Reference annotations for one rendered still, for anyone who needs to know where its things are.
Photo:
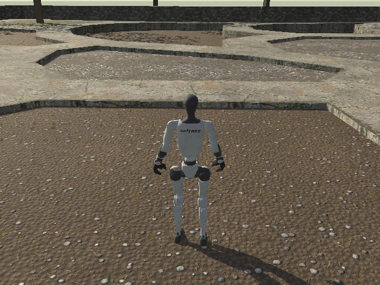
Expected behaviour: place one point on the robot right upper arm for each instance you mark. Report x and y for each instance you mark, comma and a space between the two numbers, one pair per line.
209, 126

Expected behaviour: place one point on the right robot foot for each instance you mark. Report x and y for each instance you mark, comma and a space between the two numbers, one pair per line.
203, 241

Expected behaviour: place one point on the robot left upper arm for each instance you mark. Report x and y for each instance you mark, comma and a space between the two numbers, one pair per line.
168, 134

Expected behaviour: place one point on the right robot hand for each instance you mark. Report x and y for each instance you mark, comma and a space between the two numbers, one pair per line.
215, 163

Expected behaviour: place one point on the robot left forearm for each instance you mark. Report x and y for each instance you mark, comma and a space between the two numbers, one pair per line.
160, 156

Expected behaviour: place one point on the robot right forearm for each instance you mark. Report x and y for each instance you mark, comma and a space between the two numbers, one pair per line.
219, 156

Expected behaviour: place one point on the robot right thigh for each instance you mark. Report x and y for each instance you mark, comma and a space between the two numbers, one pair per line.
203, 181

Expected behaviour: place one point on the left robot hand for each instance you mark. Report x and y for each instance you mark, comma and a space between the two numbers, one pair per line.
155, 167

